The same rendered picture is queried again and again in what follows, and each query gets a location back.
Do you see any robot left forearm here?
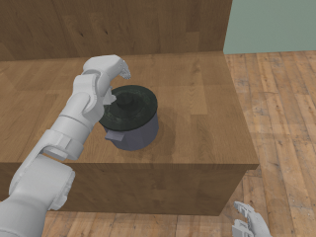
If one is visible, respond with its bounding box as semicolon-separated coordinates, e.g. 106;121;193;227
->
9;67;111;196

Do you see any left robot upper arm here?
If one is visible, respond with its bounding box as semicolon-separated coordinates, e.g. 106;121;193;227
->
0;154;76;237

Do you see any table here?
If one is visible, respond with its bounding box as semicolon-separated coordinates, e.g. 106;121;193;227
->
0;0;260;216

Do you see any right robot hand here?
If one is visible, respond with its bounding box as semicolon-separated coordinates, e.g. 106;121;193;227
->
232;201;271;237

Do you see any knob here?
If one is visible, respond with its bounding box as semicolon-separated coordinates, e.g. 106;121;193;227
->
116;92;134;109

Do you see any lid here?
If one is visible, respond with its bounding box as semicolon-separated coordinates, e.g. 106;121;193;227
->
99;85;158;132

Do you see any pot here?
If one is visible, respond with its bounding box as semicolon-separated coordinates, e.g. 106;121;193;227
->
104;112;159;151

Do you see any left robot hand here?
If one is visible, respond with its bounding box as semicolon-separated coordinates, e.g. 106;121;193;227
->
83;54;131;106

